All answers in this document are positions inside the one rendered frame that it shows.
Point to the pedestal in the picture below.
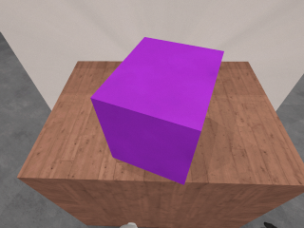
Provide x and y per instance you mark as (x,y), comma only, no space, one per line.
(244,165)

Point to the carton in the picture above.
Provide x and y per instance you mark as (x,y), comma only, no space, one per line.
(153,106)

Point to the robot left shin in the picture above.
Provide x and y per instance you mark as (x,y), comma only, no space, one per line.
(131,223)

